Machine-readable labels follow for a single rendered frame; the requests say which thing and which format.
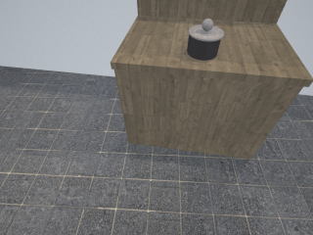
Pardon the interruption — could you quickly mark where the lid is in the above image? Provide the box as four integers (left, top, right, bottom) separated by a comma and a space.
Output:
189, 24, 225, 42

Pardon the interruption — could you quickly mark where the table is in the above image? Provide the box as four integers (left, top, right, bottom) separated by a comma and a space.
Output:
111, 0, 313, 160

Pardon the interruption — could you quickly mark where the knob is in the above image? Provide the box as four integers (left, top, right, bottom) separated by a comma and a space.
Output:
201, 19, 214, 31

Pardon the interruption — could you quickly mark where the pot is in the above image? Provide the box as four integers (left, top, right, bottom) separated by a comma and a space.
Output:
187, 34, 221, 61

